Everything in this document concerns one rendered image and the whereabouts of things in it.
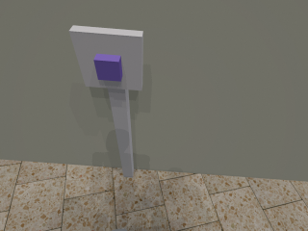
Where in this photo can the button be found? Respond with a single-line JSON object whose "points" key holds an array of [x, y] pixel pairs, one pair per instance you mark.
{"points": [[108, 67]]}

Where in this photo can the panel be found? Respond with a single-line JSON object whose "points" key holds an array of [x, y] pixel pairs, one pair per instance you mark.
{"points": [[128, 44]]}

